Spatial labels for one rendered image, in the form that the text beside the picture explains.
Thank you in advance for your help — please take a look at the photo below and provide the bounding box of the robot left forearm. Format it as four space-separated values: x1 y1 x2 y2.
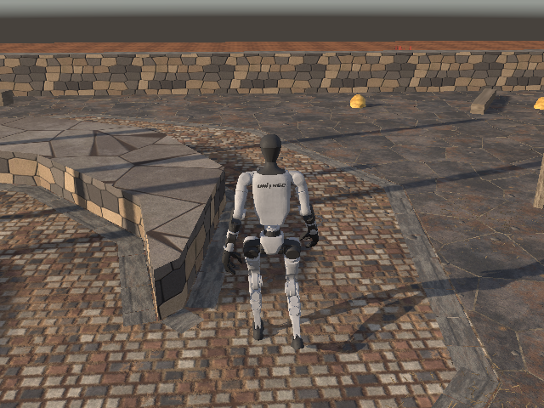
224 207 241 252

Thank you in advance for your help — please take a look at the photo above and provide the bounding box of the robot right foot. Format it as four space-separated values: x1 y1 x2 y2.
291 336 304 349

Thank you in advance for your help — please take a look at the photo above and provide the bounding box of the right robot hand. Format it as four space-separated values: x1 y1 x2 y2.
299 231 319 248

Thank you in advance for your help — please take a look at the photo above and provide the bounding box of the robot right forearm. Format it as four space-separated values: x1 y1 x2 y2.
303 203 318 235

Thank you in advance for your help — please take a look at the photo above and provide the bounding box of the left robot shin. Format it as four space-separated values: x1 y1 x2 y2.
248 275 262 329

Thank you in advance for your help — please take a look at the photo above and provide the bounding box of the robot left upper arm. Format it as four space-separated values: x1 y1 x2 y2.
233 171 254 220

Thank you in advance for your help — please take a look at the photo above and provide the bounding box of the left robot hand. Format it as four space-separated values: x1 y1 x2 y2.
222 250 242 275

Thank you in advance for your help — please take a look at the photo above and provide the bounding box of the robot right upper arm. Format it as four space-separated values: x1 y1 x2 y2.
289 171 312 216

